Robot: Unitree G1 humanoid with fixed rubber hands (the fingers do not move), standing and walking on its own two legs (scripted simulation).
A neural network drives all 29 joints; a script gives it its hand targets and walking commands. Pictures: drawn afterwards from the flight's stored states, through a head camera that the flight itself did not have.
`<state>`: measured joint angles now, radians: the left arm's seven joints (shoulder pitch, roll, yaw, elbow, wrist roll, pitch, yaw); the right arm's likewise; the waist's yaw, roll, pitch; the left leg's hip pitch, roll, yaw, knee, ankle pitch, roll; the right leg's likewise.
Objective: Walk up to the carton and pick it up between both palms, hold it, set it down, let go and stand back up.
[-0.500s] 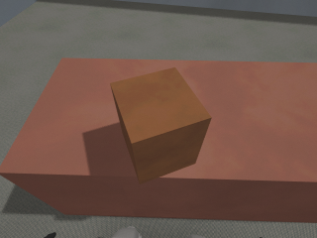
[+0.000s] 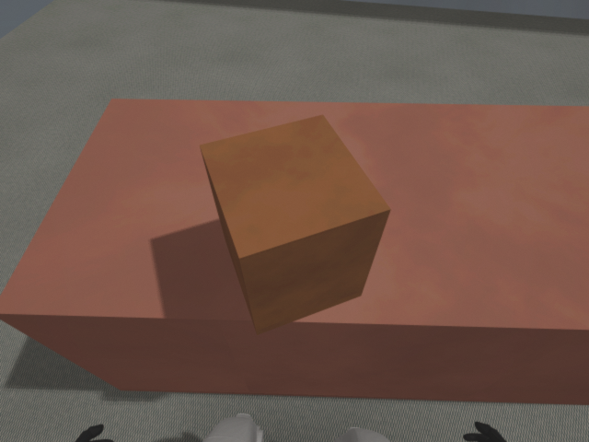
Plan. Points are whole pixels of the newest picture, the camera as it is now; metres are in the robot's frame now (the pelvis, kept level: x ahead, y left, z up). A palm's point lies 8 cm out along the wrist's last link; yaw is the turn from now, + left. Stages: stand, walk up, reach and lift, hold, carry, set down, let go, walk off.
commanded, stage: reach and lift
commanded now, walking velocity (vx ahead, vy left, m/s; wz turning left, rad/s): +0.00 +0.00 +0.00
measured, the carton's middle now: (288, 228) +0.44 +0.02 -0.01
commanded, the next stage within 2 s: none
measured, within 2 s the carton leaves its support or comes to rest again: neither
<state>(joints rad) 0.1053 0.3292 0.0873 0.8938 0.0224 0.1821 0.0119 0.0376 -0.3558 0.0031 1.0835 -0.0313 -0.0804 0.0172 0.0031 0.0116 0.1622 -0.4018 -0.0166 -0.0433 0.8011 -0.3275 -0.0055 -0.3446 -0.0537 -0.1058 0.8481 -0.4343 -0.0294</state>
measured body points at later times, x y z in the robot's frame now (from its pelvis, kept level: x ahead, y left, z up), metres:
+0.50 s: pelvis -0.01 -0.02 +0.01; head +0.05 -0.02 +0.45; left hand +0.16 +0.26 -0.08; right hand +0.11 -0.27 -0.11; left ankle +0.06 +0.13 -0.70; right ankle +0.02 -0.10 -0.70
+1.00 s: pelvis -0.01 -0.03 +0.02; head +0.02 -0.04 +0.47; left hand +0.19 +0.21 -0.05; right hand +0.16 -0.27 -0.07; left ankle +0.06 +0.13 -0.70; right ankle +0.02 -0.10 -0.70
